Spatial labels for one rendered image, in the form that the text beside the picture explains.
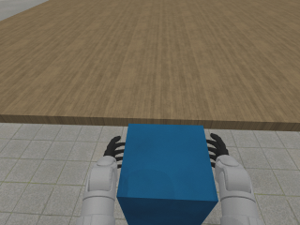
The left robot forearm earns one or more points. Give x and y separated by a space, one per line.
99 193

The right robot hand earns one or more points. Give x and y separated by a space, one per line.
220 149

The carton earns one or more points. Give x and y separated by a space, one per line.
166 175

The left robot hand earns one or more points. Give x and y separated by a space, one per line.
110 151

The right robot forearm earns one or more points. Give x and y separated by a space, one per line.
236 194

